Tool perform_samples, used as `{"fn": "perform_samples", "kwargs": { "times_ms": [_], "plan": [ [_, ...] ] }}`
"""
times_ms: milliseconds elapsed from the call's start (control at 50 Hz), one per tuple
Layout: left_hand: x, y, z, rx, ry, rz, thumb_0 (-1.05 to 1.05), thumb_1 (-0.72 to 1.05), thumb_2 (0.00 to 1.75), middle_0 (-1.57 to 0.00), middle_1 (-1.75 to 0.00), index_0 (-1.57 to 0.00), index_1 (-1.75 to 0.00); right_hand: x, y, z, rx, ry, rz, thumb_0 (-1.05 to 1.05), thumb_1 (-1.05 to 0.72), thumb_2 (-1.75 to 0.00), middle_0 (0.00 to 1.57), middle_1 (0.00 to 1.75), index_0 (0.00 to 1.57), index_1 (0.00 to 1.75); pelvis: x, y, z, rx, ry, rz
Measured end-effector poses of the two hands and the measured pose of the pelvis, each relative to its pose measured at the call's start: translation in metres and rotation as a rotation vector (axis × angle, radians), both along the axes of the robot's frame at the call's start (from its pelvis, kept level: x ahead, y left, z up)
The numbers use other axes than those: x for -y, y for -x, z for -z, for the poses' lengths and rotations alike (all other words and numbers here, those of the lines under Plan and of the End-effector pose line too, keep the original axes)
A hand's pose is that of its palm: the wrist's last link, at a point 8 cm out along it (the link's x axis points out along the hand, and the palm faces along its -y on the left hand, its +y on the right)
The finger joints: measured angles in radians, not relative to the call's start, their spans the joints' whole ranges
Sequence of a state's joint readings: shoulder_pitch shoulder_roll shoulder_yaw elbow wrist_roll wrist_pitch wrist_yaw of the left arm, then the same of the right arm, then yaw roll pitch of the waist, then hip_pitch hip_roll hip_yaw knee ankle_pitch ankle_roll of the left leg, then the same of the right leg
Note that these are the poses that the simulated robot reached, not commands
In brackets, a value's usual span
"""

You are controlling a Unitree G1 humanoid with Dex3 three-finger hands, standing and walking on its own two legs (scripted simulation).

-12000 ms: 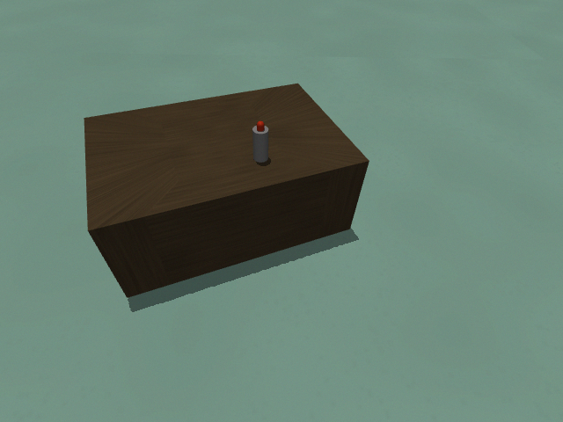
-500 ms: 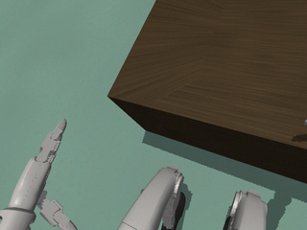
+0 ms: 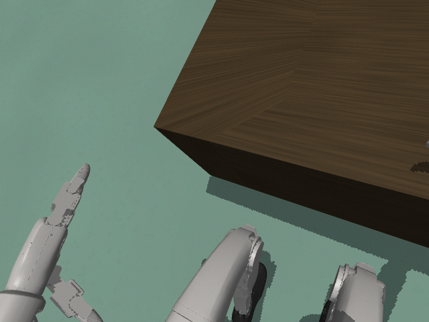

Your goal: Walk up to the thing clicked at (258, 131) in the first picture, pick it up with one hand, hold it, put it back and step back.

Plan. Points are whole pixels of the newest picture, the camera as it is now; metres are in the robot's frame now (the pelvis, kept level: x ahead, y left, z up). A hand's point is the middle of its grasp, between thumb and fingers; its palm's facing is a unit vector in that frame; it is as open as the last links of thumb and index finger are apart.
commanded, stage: close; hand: right
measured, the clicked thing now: out of the picture +0.57 -0.26 -0.03
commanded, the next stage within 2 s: settle in 0.48 s
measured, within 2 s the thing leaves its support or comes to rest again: leaves its support in 0.92 s
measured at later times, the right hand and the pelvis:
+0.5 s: hand out of the picture +0.54 -0.25 -0.04, palm faces +0.29 +0.96 +0.00, open 9.4 cm; pelvis +0.00 +0.00 +0.00, yaw -1 degrees
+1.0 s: hand out of the picture +0.53 -0.24 -0.02, palm faces +0.27 +0.96 -0.01, open 8.6 cm; pelvis +0.00 +0.01 +0.02, yaw -1 degrees
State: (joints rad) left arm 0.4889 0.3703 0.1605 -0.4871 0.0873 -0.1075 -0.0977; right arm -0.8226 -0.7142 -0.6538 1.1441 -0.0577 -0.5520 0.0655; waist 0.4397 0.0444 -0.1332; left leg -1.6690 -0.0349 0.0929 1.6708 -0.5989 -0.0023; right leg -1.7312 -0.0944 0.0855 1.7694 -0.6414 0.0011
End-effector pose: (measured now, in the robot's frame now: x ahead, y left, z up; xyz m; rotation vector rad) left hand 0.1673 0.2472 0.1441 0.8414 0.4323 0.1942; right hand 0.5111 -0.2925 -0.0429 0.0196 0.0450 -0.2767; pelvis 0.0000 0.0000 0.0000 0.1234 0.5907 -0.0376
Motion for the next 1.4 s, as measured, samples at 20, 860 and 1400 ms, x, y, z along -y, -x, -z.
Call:
{"fn": "perform_samples", "kwargs": {
  "times_ms": [20,860,1400],
  "plan": [
    [-0.001,0.000,-0.001,0.000,-0.004,-0.005,0.00,-0.56,0.07,-0.07,-0.05,-0.06,-0.06,0.000,-0.002,-0.001,0.000,0.000,0.002,-0.01,0.52,-0.02,0.31,0.13,0.31,0.14,0.000,0.000,0.000,-0.001,0.000,-0.001],
    [-0.010,0.005,-0.008,0.015,0.033,-0.025,0.00,-0.58,0.09,-0.07,-0.05,-0.05,-0.07,-0.008,0.008,-0.012,-0.045,0.008,-0.015,-0.01,0.24,-0.98,0.82,1.03,0.87,1.05,-0.008,0.000,-0.011,0.020,0.015,0.000],
    [-0.007,-0.012,-0.008,-0.031,0.126,-0.066,-0.01,-0.58,0.09,-0.07,-0.04,-0.05,-0.07,0.007,0.005,-0.067,-0.046,0.010,0.009,-0.01,0.26,-1.04,0.80,1.08,0.85,1.10,-0.001,-0.013,-0.052,0.049,0.013,0.017]
  ]
}}
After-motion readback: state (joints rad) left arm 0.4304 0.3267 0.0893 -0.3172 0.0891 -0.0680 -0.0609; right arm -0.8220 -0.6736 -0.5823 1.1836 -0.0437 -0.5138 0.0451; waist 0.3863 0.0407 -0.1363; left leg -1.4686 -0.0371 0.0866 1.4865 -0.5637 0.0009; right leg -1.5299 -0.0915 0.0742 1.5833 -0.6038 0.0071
